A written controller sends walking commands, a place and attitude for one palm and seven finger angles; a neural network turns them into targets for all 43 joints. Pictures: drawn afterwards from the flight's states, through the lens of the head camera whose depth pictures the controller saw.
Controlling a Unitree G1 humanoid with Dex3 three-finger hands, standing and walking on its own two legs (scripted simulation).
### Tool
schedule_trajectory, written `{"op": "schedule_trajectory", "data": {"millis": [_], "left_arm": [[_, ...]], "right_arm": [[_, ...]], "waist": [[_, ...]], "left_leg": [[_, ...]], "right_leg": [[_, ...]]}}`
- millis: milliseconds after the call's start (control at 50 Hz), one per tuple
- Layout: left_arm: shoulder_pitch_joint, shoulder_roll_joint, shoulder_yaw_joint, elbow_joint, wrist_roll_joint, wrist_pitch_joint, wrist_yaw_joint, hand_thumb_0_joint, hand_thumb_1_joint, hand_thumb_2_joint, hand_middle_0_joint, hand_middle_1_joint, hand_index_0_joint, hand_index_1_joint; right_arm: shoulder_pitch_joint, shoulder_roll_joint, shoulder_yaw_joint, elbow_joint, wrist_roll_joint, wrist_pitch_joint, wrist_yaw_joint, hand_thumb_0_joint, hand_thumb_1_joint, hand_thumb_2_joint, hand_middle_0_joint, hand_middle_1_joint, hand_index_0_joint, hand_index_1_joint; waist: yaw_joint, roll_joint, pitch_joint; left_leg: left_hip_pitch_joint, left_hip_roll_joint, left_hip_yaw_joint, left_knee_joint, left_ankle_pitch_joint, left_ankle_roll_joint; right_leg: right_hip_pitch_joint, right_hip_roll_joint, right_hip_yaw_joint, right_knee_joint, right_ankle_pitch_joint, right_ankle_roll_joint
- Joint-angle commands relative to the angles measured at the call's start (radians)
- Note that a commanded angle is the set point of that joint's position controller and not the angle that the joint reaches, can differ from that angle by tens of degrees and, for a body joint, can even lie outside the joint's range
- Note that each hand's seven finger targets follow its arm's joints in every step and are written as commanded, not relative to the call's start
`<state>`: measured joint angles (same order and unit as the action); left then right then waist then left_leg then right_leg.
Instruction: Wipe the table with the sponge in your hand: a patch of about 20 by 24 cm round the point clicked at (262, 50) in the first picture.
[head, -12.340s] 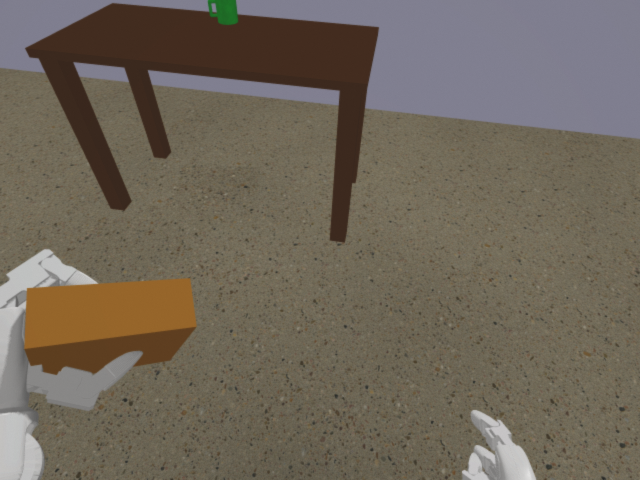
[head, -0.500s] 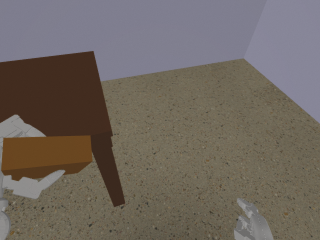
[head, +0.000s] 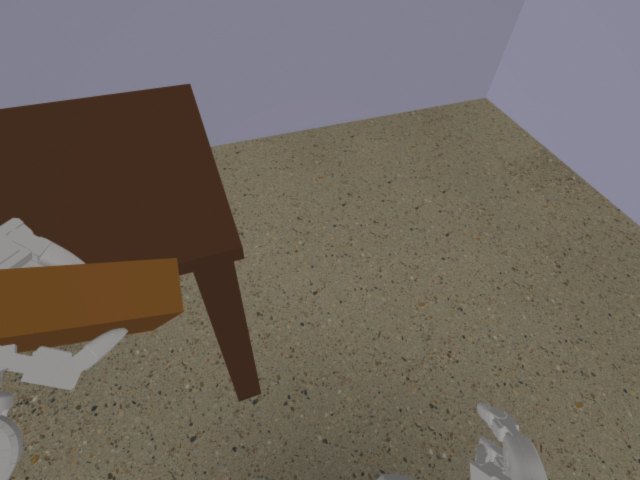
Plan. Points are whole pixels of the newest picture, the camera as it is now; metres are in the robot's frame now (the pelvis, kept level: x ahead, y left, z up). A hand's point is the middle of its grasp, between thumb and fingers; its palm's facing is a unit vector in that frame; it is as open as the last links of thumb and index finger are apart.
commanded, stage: shuffle to correct the standing spot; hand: left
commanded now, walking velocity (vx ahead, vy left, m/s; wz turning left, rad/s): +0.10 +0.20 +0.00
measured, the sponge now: (117, 304) +0.24 +0.21 +0.16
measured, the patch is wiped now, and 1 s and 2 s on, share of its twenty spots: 0.00 0.00 0.00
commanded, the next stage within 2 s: none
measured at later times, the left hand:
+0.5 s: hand (2, 285) +0.22 +0.29 +0.20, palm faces +0.40 -0.80 -0.45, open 9.2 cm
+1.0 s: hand out of the picture +0.22 +0.41 +0.21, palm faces +0.46 -0.76 -0.46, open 9.1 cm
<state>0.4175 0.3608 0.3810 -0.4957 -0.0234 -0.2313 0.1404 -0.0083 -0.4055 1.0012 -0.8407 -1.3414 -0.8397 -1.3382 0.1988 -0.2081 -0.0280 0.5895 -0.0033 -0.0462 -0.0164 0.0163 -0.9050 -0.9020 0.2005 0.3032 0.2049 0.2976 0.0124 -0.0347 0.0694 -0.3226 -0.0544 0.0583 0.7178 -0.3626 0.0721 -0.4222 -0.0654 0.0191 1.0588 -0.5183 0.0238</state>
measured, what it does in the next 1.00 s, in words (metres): steps to the left: right foot, then left foot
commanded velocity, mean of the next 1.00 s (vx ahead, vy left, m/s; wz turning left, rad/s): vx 0.10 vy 0.20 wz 0.00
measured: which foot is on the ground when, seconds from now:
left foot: down 0.00-0.18, up 0.20-0.56, down 0.58-0.82, up 0.84-1.00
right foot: up 0.00-0.16, down 0.18-0.60, up 0.62-0.78, down 0.80-1.00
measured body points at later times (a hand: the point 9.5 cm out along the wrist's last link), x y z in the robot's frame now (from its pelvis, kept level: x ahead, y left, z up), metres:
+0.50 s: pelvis +0.01 +0.05 +0.02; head +0.04 +0.03 +0.47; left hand +0.20 +0.33 +0.22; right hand +0.18 -0.20 -0.07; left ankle +0.08 +0.26 -0.67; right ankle +0.01 -0.06 -0.71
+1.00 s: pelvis +0.02 +0.16 +0.02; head +0.03 +0.14 +0.47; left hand +0.19 +0.45 +0.23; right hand +0.18 -0.07 -0.09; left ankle +0.04 +0.31 -0.64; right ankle +0.01 +0.05 -0.71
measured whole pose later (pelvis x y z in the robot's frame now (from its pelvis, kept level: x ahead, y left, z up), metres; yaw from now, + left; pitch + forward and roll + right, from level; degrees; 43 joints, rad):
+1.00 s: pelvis +0.02 +0.16 +0.02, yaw +0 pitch -1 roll +3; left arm 0.47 0.39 0.40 -0.44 -0.04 -0.26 0.15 -0.01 -0.41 1.00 -0.84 -1.34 -0.84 -1.34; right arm 0.21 -0.22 0.01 0.66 -0.01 -0.07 -0.01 0.02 -0.90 -0.90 0.20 0.30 0.21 0.30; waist 0.03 0.00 0.03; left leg -0.52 0.03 0.02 1.07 -0.31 -0.03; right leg -0.25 -0.09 -0.11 0.58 -0.32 -0.02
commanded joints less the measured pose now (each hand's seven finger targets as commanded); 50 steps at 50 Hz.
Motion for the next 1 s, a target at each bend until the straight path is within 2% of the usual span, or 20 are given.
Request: {"op": "schedule_trajectory", "data": {"millis": [0, 60, 120, 140, 160, 180, 260, 320, 480, 520, 540, 580, 600, 680, 760, 780, 800, 820, 880, 980], "left_arm": [[-0.045, 0.189, 0.112, -0.279, -0.019, -0.089, 0.017, 0.000, 0.100, 1.300, -1.200, -1.600, -1.200, -1.600], [0.030, 0.184, 0.108, -0.244, -0.031, -0.082, 0.012, 0.000, 0.100, 1.300, -1.200, -1.600, -1.200, -1.600], [0.092, 0.193, 0.127, -0.155, -0.029, -0.060, 0.014, 0.000, 0.100, 1.300, -1.200, -1.600, -1.200, -1.600], [0.117, 0.202, 0.136, -0.116, -0.023, -0.054, 0.018, 0.000, 0.100, 1.300, -1.200, -1.600, -1.200, -1.600], [0.089, 0.227, 0.159, -0.109, -0.034, -0.055, 0.020, 0.000, 0.100, 1.300, -1.200, -1.600, -1.200, -1.600], [0.062, 0.202, 0.158, -0.071, -0.049, -0.057, 0.019, 0.000, 0.100, 1.300, -1.200, -1.600, -1.200, -1.600], [0.069, 0.193, 0.138, -0.109, -0.035, -0.082, 0.012, 0.000, 0.100, 1.300, -1.200, -1.600, -1.200, -1.600], [-0.002, 0.192, 0.104, -0.158, -0.019, -0.090, 0.017, 0.000, 0.100, 1.300, -1.200, -1.600, -1.200, -1.600], [-0.053, 0.226, 0.134, -0.231, -0.015, -0.066, 0.043, 0.000, 0.100, 1.300, -1.200, -1.600, -1.200, -1.600], [-0.051, 0.224, 0.148, -0.219, -0.019, -0.062, 0.041, 0.000, 0.100, 1.300, -1.200, -1.600, -1.200, -1.600], [-0.030, 0.214, 0.140, -0.203, -0.026, -0.058, 0.032, 0.000, 0.100, 1.300, -1.200, -1.600, -1.200, -1.600], [-0.048, 0.190, 0.121, -0.246, -0.027, -0.075, 0.025, 0.000, 0.100, 1.300, -1.200, -1.600, -1.200, -1.600], [-0.015, 0.183, 0.114, -0.160, -0.020, -0.071, 0.019, 0.000, 0.100, 1.300, -1.200, -1.600, -1.200, -1.600], [0.010, 0.161, 0.090, -0.283, -0.025, -0.073, 0.018, 0.000, 0.100, 1.300, -1.200, -1.600, -1.200, -1.600], [-0.010, 0.210, 0.109, -0.344, -0.020, -0.056, 0.033, 0.000, 0.100, 1.300, -1.200, -1.600, -1.200, -1.600], [-0.013, 0.233, 0.126, -0.319, -0.010, -0.054, 0.038, 0.000, 0.100, 1.300, -1.200, -1.600, -1.200, -1.600], [-0.019, 0.264, 0.154, -0.284, -0.013, -0.049, 0.044, 0.000, 0.100, 1.300, -1.200, -1.600, -1.200, -1.600], [-0.046, 0.257, 0.165, -0.242, -0.035, -0.054, 0.047, 0.000, 0.100, 1.300, -1.200, -1.600, -1.200, -1.600], [-0.014, 0.209, 0.151, -0.116, -0.037, -0.056, 0.031, 0.000, 0.100, 1.300, -1.200, -1.600, -1.200, -1.600], [-0.029, 0.164, 0.098, -0.042, -0.014, -0.074, 0.020, 0.000, 0.100, 1.300, -1.200, -1.600, -1.200, -1.600]], "right_arm": [[-0.072, -0.121, -0.037, -0.150, 0.006, -0.084, 0.002, 0.000, -0.900, -0.900, 0.200, 0.300, 0.200, 0.300], [-0.077, -0.122, -0.018, -0.144, 0.009, -0.094, 0.007, 0.000, -0.900, -0.900, 0.200, 0.300, 0.200, 0.300], [-0.075, -0.129, -0.008, -0.146, 0.003, -0.081, 0.005, 0.000, -0.900, -0.900, 0.200, 0.300, 0.200, 0.300], [-0.067, -0.121, -0.011, -0.148, 0.004, -0.067, 0.004, 0.000, -0.900, -0.900, 0.200, 0.300, 0.200, 0.300], [-0.070, -0.114, -0.023, -0.169, 0.006, -0.060, 0.007, 0.000, -0.900, -0.900, 0.200, 0.300, 0.200, 0.300], [-0.080, -0.149, -0.026, -0.160, -0.003, -0.060, 0.005, 0.000, -0.900, -0.900, 0.200, 0.300, 0.200, 0.300], [-0.088, -0.127, -0.018, -0.126, 0.003, -0.043, 0.012, 0.000, -0.900, -0.900, 0.200, 0.300, 0.200, 0.300], [-0.091, -0.111, -0.008, -0.119, 0.001, -0.049, -0.001, 0.000, -0.900, -0.900, 0.200, 0.300, 0.200, 0.300], [-0.077, -0.082, -0.031, -0.142, -0.003, -0.094, -0.032, 0.000, -0.900, -0.900, 0.200, 0.300, 0.200, 0.300], [-0.058, -0.089, -0.041, -0.142, 0.005, -0.087, -0.036, 0.000, -0.900, -0.900, 0.200, 0.300, 0.200, 0.300], [-0.051, -0.114, -0.055, -0.146, 0.013, -0.088, -0.039, 0.000, -0.900, -0.900, 0.200, 0.300, 0.200, 0.300], [-0.041, -0.143, -0.061, -0.168, 0.017, -0.091, -0.031, 0.000, -0.900, -0.900, 0.200, 0.300, 0.200, 0.300], [-0.026, -0.151, -0.071, -0.159, 0.018, -0.097, -0.023, 0.000, -0.900, -0.900, 0.200, 0.300, 0.200, 0.300], [-0.054, -0.115, -0.042, -0.142, 0.016, -0.114, -0.004, 0.000, -0.900, -0.900, 0.200, 0.300, 0.200, 0.300], [-0.090, -0.117, -0.002, -0.144, 0.006, -0.126, -0.004, 0.000, -0.900, -0.900, 0.200, 0.300, 0.200, 0.300], [-0.081, -0.098, 0.003, -0.144, 0.001, -0.119, -0.003, 0.000, -0.900, -0.900, 0.200, 0.300, 0.200, 0.300], [-0.084, -0.088, 0.001, -0.153, -0.002, -0.109, 0.002, 0.000, -0.900, -0.900, 0.200, 0.300, 0.200, 0.300], [-0.089, -0.110, 0.001, -0.131, -0.011, -0.101, 0.005, 0.000, -0.900, -0.900, 0.200, 0.300, 0.200, 0.300], [-0.080, -0.112, -0.010, -0.088, 0.000, -0.090, 0.003, 0.000, -0.900, -0.900, 0.200, 0.300, 0.200, 0.300], [-0.070, -0.086, -0.006, -0.098, 0.007, -0.080, -0.014, 0.000, -0.900, -0.900, 0.200, 0.300, 0.200, 0.300]], "waist": [[-0.028, 0.139, -0.143], [-0.013, 0.222, -0.167], [0.011, 0.128, -0.198], [0.012, 0.001, -0.241], [0.008, -0.205, -0.238], [-0.003, -0.141, -0.156], [-0.007, -0.014, -0.114], [-0.006, -0.056, -0.098], [0.012, -0.190, -0.142], [-0.004, -0.117, -0.159], [-0.016, 0.015, -0.149], [-0.014, 0.313, -0.187], [-0.018, 0.234, -0.162], [-0.011, 0.306, -0.207], [0.008, 0.238, -0.182], [0.004, 0.076, -0.178], [0.004, -0.135, -0.157], [0.005, -0.137, -0.119], [-0.014, -0.120, -0.103], [-0.004, -0.154, -0.106]], "left_leg": [[0.185, 0.271, -0.341, -0.361, 0.427, 0.126], [0.123, 0.219, -0.196, -0.318, 0.505, 0.074], [-0.072, 0.191, -0.162, -0.194, 0.292, 0.020], [-0.196, 0.133, -0.099, -0.019, 0.177, -0.007], [-0.396, 0.030, -0.060, 0.289, -0.073, -0.050], [-0.418, 0.062, -0.155, 0.467, -0.098, -0.081], [-0.408, 0.132, -0.174, 0.561, 0.050, -0.108], [-0.330, 0.141, -0.091, 0.426, 0.128, -0.107], [0.040, 0.079, 0.088, -0.099, 0.152, -0.083], [0.103, 0.047, 0.095, -0.209, 0.175, -0.092], [0.178, 0.085, 0.033, -0.264, 0.169, -0.076], [0.208, 0.323, -0.316, -0.374, 0.436, 0.065], [0.167, 0.340, -0.328, -0.395, 0.457, 0.096], [0.108, 0.247, -0.121, -0.294, 0.432, 0.081], [-0.138, 0.207, -0.098, -0.231, 0.074, 0.019], [-0.217, 0.139, -0.052, -0.083, -0.030, -0.020], [-0.331, 0.041, 0.000, 0.171, -0.128, -0.072], [-0.385, 0.064, -0.086, 0.381, -0.103, -0.095], [-0.407, 0.126, -0.154, 0.501, 0.026, -0.112], [-0.147, 0.117, -0.007, 0.106, 0.088, -0.088]], "right_leg": [[-0.144, 0.013, -0.055, 0.060, 0.015, -0.009], [0.053, 0.022, -0.125, -0.257, 0.092, -0.014], [0.382, -0.004, -0.124, -0.606, 0.335, -0.029], [0.528, -0.131, 0.019, -0.660, 0.367, -0.080], [0.586, -0.384, 0.412, -0.737, 0.388, -0.198], [0.433, -0.476, 0.496, -0.783, 0.350, -0.239], [0.336, -0.332, 0.190, -0.693, 0.645, -0.176], [0.258, -0.258, 0.048, -0.700, 0.650, -0.141], [0.199, -0.245, 0.022, -0.637, 0.486, -0.114], [0.201, -0.196, -0.021, -0.547, 0.412, -0.080], [0.120, -0.155, -0.025, -0.424, 0.346, -0.050], [-0.039, 0.025, -0.113, -0.087, -0.049, 0.016], [-0.086, 0.042, -0.089, 0.035, -0.112, 0.000], [0.022, 0.009, -0.122, -0.135, 0.040, -0.003], [0.332, -0.003, -0.113, -0.537, 0.233, -0.017], [0.385, -0.124, 0.069, -0.661, 0.228, -0.068], [0.375, -0.345, 0.443, -0.773, 0.234, -0.167], [0.349, -0.431, 0.501, -0.804, 0.348, -0.207], [0.344, -0.350, 0.280, -0.695, 0.619, -0.194], [0.225, -0.230, 0.024, -0.663, 0.582, -0.121]]}}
